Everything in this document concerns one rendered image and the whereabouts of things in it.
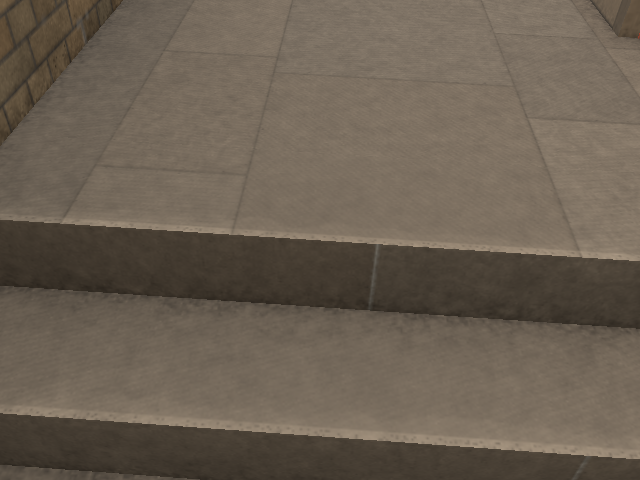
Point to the stairs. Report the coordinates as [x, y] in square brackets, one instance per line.
[140, 354]

